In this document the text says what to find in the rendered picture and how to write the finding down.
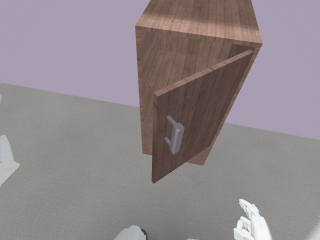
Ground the robot left thigh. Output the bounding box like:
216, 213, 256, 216
114, 228, 146, 240

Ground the cupboard door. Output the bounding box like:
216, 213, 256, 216
151, 49, 254, 184

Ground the left robot shin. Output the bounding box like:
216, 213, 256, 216
130, 225, 142, 232

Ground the left robot hand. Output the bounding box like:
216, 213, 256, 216
0, 94, 20, 187

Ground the handle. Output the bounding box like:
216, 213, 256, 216
164, 115, 185, 154

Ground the right robot hand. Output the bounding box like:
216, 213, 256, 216
233, 199, 273, 240

